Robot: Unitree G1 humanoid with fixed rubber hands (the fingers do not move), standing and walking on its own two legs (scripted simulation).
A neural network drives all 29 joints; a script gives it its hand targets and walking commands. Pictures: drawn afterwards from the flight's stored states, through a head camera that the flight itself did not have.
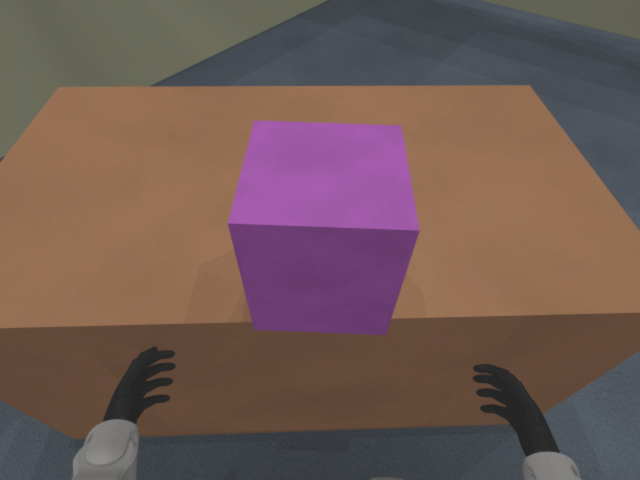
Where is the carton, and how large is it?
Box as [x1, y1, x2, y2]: [228, 120, 419, 334]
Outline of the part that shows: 254,120 228,221 228,226 254,329 385,334 419,230 401,126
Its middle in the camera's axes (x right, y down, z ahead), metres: +0.01 -0.01 +0.58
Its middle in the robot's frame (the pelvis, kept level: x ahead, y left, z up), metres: +0.44 +0.00 +0.03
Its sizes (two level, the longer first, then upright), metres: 0.210 0.200 0.250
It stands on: a pedestal, 0.68 m high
